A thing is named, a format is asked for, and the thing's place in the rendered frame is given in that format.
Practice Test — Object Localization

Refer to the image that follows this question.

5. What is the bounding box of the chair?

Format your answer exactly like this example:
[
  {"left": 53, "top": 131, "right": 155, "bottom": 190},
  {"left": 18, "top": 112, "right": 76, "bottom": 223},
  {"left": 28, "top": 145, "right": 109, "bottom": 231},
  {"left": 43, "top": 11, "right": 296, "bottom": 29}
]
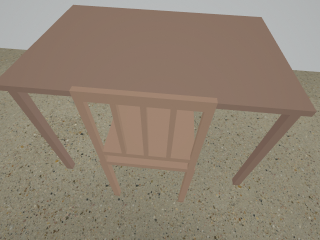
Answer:
[{"left": 69, "top": 86, "right": 218, "bottom": 203}]

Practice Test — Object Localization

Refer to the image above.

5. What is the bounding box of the table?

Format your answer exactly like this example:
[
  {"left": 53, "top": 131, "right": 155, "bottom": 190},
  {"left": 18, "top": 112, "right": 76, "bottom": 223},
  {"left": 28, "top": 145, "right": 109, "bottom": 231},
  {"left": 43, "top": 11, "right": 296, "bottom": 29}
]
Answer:
[{"left": 0, "top": 5, "right": 317, "bottom": 186}]

